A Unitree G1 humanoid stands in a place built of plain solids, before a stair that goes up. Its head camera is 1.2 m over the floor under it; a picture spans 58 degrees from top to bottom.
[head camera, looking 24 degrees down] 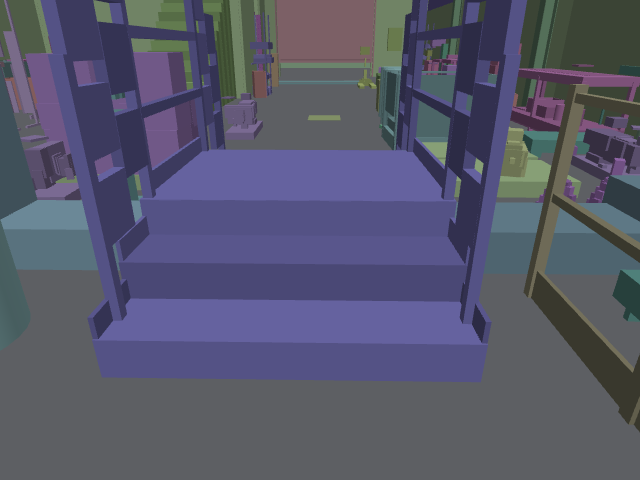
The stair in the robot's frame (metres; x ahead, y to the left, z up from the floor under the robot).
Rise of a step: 0.18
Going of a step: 0.30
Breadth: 1.50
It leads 1 degrees to the right of straight ahead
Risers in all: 3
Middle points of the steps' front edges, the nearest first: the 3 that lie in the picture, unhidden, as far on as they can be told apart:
1.34 0.12 0.18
1.64 0.11 0.36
1.94 0.11 0.54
